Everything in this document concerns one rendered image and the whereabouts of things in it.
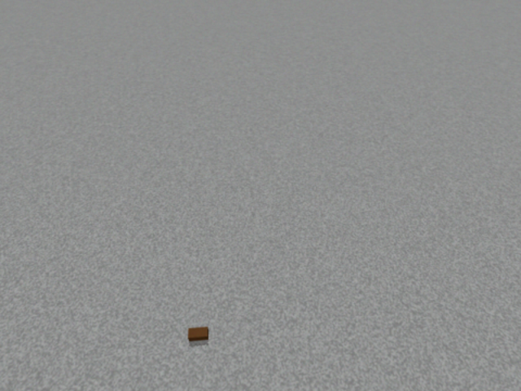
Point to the small box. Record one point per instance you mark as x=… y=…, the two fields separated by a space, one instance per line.
x=198 y=333

